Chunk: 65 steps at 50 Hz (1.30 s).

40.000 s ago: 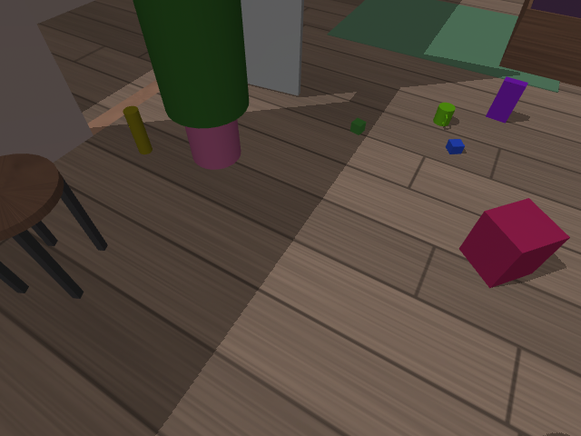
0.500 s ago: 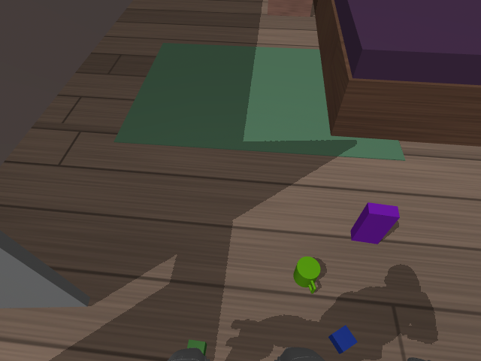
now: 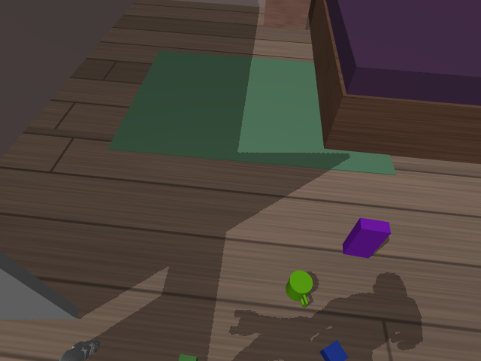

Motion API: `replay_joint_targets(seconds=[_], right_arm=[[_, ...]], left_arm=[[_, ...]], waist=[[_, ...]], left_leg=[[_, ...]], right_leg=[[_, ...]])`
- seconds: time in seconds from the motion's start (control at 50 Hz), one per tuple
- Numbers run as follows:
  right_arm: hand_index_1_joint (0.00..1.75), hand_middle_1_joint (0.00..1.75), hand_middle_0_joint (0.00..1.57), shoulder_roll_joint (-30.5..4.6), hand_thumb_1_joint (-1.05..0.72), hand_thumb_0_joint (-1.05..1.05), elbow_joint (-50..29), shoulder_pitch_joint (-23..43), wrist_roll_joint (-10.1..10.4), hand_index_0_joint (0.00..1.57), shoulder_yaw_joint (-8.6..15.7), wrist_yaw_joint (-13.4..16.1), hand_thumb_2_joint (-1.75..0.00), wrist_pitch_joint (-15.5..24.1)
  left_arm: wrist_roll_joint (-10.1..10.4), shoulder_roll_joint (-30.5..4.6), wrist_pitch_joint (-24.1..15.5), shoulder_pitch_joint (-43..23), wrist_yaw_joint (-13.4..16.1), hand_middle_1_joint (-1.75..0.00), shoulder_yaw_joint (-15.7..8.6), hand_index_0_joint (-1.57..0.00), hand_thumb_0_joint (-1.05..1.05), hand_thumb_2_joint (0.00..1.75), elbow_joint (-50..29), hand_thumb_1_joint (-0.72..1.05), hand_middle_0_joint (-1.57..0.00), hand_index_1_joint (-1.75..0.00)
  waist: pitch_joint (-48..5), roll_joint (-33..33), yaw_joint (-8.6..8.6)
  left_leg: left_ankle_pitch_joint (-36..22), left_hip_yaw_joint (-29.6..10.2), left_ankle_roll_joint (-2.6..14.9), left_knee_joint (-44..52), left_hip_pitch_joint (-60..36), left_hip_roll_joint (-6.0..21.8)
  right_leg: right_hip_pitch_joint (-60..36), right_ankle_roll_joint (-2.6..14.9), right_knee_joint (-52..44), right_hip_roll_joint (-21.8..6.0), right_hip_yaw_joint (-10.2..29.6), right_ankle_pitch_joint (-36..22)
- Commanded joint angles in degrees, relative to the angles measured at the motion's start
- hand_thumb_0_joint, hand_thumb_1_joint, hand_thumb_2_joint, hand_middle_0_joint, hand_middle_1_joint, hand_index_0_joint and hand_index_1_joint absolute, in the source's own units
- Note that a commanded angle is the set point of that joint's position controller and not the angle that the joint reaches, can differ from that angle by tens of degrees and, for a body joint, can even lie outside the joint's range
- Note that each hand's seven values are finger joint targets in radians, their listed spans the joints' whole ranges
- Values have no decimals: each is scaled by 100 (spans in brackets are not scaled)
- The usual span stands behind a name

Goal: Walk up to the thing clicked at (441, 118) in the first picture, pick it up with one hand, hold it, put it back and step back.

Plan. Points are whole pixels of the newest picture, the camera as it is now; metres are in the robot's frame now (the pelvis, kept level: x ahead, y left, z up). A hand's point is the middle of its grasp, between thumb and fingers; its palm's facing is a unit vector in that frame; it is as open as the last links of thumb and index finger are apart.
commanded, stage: walk up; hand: right
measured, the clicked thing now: (300, 290) +0.46 -0.27 -0.73
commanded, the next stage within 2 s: stand in 0.88 s
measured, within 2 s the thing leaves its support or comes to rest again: neither
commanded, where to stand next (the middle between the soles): +0.04 -0.01 m, yaw +0 degrees
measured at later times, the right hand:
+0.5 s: hand out of the picture +0.11 -0.24 -0.15, palm faces -0.05 +0.94 -0.34, open 7.4 cm
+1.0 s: hand out of the picture +0.10 -0.25 -0.15, palm faces -0.05 +0.94 -0.35, open 7.4 cm
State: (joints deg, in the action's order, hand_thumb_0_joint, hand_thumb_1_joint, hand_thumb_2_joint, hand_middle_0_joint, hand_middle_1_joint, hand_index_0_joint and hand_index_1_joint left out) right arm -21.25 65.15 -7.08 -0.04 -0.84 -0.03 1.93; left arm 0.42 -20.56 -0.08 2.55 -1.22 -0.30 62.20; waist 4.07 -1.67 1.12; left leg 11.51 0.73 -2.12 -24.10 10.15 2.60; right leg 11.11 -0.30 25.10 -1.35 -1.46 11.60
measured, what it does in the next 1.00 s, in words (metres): stands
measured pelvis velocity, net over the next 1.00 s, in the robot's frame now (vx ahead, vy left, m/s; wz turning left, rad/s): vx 0.01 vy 0.00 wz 0.02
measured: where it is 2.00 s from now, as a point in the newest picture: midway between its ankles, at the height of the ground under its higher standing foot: outside the picture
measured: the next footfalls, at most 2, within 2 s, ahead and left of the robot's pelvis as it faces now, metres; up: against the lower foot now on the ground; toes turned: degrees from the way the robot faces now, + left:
none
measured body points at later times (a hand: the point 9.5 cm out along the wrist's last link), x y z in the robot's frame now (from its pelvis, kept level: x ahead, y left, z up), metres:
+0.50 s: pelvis +0.01 +0.00 +0.01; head +0.01 +0.01 +0.45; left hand +0.06 +0.31 -0.13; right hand +0.11 -0.29 -0.12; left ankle +0.02 +0.14 -0.74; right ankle +0.02 -0.12 -0.74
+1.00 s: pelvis +0.01 +0.00 +0.01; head +0.02 +0.01 +0.46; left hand +0.08 +0.31 -0.13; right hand +0.10 -0.30 -0.13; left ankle +0.02 +0.14 -0.74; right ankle +0.02 -0.12 -0.74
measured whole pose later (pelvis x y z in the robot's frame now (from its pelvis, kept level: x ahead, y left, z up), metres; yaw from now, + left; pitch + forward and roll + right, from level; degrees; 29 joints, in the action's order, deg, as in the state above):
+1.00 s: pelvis +0.01 +0.00 +0.01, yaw +1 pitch -2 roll +0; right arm -20.0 66.1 -4.9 -0.4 0.1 -0.2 0.5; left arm -0.4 -19.9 -0.3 4.8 -0.7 -0.6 66.1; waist 3.5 -0.1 -0.6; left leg 10.0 -0.2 -1.9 -19.6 7.3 2.4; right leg 6.8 -0.9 18.5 -1.5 -2.6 9.4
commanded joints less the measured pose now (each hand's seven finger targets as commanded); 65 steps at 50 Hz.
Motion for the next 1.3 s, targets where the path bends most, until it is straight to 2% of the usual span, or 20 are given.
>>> replay_joint_targets(seconds=[0.0,0.14,0.28,0.4,0.58,0.68,0.84,0.86,0.88,0.92,1.18,1.28], right_arm=[[30,30,20,-1193,-90,0,-288,330,-5,20,249,79,-90,114],[30,30,20,-1188,-90,0,-234,478,-30,20,278,80,-90,70],[30,30,20,-1160,-90,0,-195,519,-44,20,318,78,-90,46],[30,30,20,-1142,-90,0,-214,660,-63,20,332,68,-90,15],[30,30,20,-1107,-90,0,-222,586,-69,20,342,58,-90,14],[30,30,20,-1104,-90,0,-237,640,-66,20,349,52,-90,3],[30,30,20,-1094,-90,0,-237,542,-73,20,348,56,-90,2],[30,30,20,-1134,-90,0,-274,577,-26,20,328,54,-90,-15],[30,30,20,-1084,-90,0,-284,499,-7,20,320,47,-90,-17],[30,30,20,-1071,-90,0,-290,476,-24,20,311,48,-90,-20],[30,30,20,-1145,-90,0,-333,377,-40,20,308,35,-90,-28],[30,30,20,-1116,-90,0,-362,374,-44,20,301,38,-90,-18]], left_arm=[[-18,-1208,-70,-202,70,-30,-297,-20,0,90,-177,90,-20,-30],[-57,-1206,-67,-248,67,-30,-275,-20,0,90,-5,90,-20,-30],[-57,-1204,-101,-167,84,-30,-274,-20,0,90,88,90,-20,-30],[-77,-1198,-92,-80,95,-30,-266,-20,0,90,128,90,-20,-30],[-78,-1215,-94,-4,98,-30,-272,-20,0,90,96,90,-20,-30],[-79,-1201,-93,57,97,-30,-269,-20,0,90,89,90,-20,-30],[-80,-1189,-89,52,101,-30,-289,-20,0,90,64,90,-20,-30],[-108,-1121,-117,12,118,-30,-246,-20,0,90,21,90,-20,-30],[-99,-1192,-139,-32,117,-30,-252,-20,0,90,36,90,-20,-30],[-103,-1208,-150,-65,126,-30,-259,-20,0,90,46,90,-20,-30],[-86,-1161,-139,-94,123,-30,-232,-20,0,90,54,90,-20,-30],[-85,-1197,-150,-90,128,-30,-235,-20,0,90,38,90,-20,-30]], waist=[[-733,390,-109],[-588,265,-94],[-763,119,-97],[-513,155,-129],[-626,206,-127],[-497,216,-152],[-559,257,-149],[-513,371,-202],[-577,244,-145],[-646,196,-146],[-593,137,-151],[-729,140,-155]], left_leg=[[-843,-442,277,578,-27,531],[-660,-453,241,732,-142,521],[-878,-409,263,706,-395,510],[-572,-458,259,775,-332,482],[-532,-482,261,820,-254,467],[-413,-493,259,823,-195,447],[-528,-484,261,796,-141,449],[-751,-480,253,744,-149,477],[-770,-475,247,731,-203,474],[-901,-449,238,730,-273,481],[-714,-517,265,873,-325,529],[-1048,-492,264,839,-411,555]], right_leg=[[-616,219,-499,-591,488,-808],[-503,151,-796,-575,466,-586],[-609,140,-834,-620,425,-842],[-366,127,-960,-592,442,-383],[-571,148,-879,-601,416,-443],[-464,136,-927,-581,437,-304],[-631,149,-883,-587,408,-461],[-570,88,-991,-681,481,-799],[-681,84,-962,-717,484,-914],[-702,77,-939,-725,478,-1085],[-644,48,-980,-677,414,-701],[-752,72,-898,-719,407,-1006]])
